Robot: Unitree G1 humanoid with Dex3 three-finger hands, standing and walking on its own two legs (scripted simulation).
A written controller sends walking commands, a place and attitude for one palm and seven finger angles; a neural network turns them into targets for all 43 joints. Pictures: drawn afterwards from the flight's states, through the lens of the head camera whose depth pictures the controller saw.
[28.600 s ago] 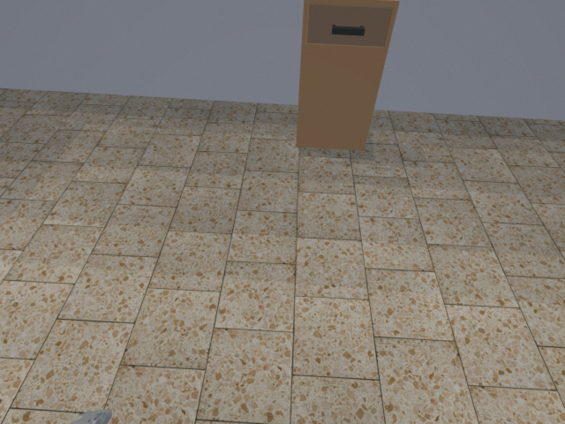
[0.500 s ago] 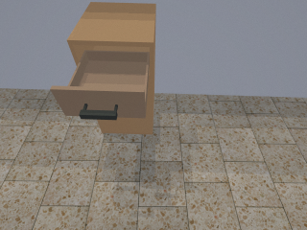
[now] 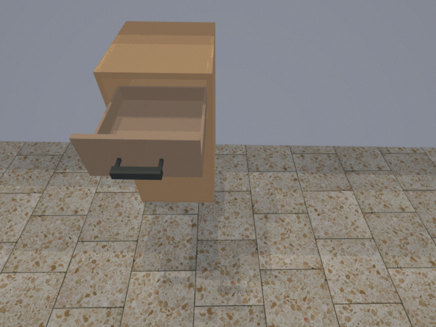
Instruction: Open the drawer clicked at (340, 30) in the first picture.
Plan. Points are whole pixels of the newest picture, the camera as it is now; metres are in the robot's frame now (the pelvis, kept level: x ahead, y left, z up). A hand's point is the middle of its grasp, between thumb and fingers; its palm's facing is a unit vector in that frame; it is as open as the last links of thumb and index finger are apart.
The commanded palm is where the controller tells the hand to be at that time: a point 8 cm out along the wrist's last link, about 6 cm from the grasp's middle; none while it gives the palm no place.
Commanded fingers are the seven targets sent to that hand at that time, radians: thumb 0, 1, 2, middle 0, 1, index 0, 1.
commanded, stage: let the arm hang, fingers relaxed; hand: left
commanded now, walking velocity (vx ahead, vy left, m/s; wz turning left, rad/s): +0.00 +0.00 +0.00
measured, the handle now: (138, 167) +0.53 +0.26 -0.09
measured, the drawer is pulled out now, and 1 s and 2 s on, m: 0.30 0.30 0.30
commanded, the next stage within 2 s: look to check the result in 0.04 s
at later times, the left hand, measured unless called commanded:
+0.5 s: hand out of the picture +0.00 +0.16 -0.17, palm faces +0.05 -0.98 -0.18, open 7.4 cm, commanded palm none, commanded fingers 0.00 0.90 0.90 -0.20 -0.30 -0.20 -0.30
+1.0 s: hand out of the picture +0.01 +0.16 -0.17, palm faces +0.05 -0.98 -0.19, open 7.4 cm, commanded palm none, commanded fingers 0.00 0.90 0.90 -0.20 -0.30 -0.20 -0.30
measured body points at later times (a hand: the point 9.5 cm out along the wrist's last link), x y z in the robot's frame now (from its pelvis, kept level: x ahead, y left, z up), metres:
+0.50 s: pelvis +0.01 +0.00 +0.00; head +0.03 -0.01 +0.45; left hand +0.00 +0.21 -0.16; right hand -0.02 -0.20 -0.16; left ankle +0.00 +0.12 -0.74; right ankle +0.05 -0.10 -0.74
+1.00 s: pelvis +0.02 -0.01 +0.00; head +0.04 -0.01 +0.45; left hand +0.01 +0.21 -0.16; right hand -0.01 -0.21 -0.16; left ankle +0.00 +0.12 -0.74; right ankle +0.05 -0.10 -0.74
